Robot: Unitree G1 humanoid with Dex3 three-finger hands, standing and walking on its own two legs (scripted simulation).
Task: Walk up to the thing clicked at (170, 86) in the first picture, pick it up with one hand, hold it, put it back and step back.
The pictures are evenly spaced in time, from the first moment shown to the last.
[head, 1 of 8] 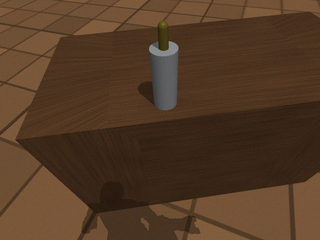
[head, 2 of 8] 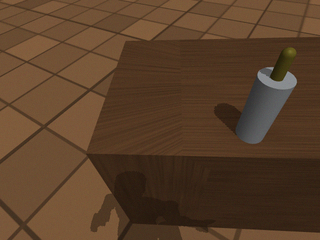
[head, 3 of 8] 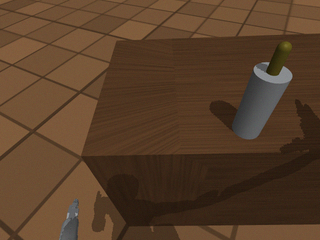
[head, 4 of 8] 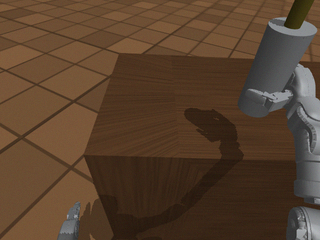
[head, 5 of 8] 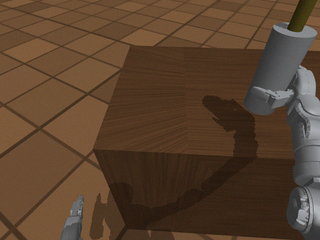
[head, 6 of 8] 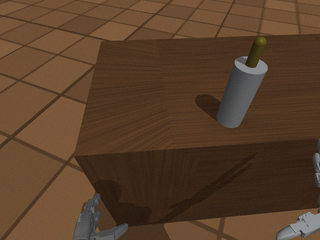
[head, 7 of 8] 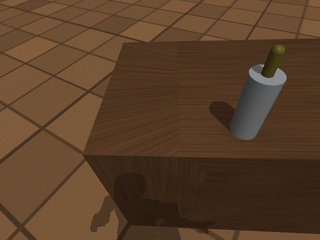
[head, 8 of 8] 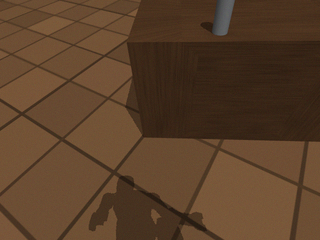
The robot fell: no
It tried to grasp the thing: yes
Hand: right
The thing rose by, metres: 0.23
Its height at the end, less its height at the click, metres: +0.00
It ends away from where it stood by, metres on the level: 0.02
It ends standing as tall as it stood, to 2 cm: yes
